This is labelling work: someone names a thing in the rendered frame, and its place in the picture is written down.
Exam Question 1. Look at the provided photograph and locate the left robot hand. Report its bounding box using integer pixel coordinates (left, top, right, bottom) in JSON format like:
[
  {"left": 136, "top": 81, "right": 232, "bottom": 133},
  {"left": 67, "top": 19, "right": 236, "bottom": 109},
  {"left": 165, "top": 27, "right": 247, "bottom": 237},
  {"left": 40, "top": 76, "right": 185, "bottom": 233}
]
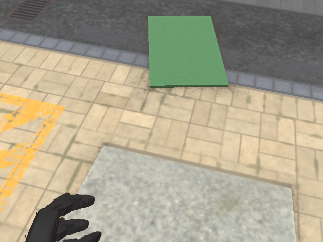
[{"left": 25, "top": 193, "right": 101, "bottom": 242}]

